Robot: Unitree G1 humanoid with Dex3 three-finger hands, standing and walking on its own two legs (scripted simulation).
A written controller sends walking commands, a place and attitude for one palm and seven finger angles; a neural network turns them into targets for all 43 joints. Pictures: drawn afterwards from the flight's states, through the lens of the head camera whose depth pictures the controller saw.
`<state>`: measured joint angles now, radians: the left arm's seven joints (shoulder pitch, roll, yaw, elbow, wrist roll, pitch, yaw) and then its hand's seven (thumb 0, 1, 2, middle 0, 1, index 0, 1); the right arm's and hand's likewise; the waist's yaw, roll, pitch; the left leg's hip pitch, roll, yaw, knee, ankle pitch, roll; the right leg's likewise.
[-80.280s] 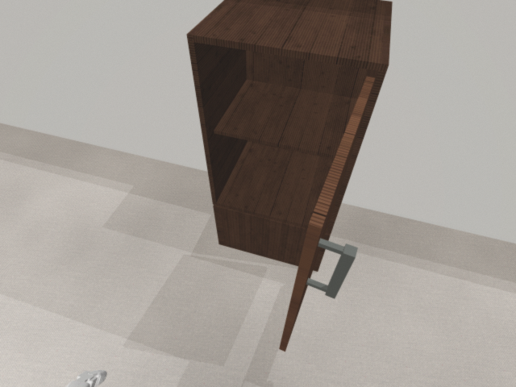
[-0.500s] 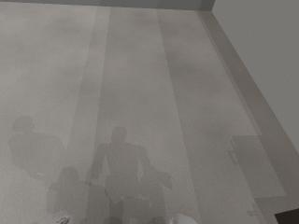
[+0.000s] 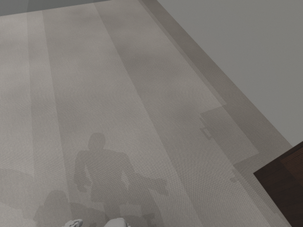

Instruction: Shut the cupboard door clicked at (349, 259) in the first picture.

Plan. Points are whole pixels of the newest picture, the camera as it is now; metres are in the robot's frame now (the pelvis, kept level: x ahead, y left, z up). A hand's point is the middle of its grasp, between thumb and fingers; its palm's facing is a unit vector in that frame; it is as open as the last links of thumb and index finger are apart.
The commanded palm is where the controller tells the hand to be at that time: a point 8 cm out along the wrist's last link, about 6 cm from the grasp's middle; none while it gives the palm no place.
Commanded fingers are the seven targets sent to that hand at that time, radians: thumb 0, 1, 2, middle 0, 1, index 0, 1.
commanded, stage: turn to face it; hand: left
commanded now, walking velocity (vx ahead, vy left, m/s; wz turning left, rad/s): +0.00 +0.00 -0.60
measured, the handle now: out of the picture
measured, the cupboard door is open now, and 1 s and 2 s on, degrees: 2 2 2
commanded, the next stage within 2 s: take the last steps up to it in 1.68 s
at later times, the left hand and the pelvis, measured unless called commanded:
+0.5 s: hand (103, 213) +0.17 +0.15 -0.15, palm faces -0.30 -0.91 -0.29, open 7.4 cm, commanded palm none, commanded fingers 0.00 0.90 0.90 -0.20 -0.30 -0.20 -0.30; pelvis +0.00 -0.01 +0.00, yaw -19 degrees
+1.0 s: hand (112, 195) +0.22 +0.14 -0.16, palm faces -0.54 -0.81 -0.21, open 7.4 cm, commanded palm none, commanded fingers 0.00 0.90 0.90 -0.20 -0.30 -0.20 -0.30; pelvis +0.03 +0.01 +0.01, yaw -36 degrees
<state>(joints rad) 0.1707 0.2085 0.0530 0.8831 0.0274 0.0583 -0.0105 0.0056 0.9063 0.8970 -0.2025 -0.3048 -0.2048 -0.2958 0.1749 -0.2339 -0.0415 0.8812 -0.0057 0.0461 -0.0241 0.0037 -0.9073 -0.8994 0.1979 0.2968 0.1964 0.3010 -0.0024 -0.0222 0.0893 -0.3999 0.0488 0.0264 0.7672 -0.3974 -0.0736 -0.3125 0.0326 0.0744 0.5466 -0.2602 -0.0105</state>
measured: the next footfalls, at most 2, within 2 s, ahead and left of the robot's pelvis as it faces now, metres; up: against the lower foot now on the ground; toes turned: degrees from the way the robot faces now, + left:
left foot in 0.04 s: +0.06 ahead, +0.14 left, +0.00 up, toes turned +1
right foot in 0.38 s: +0.02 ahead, -0.13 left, +0.00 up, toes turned -20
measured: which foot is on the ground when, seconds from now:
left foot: up 0.00-0.02, down 0.04-0.38, up 0.40-0.76, down 0.78-1.00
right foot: down 0.00-0.04, up 0.06-0.36, down 0.38-0.78, up 0.80-1.00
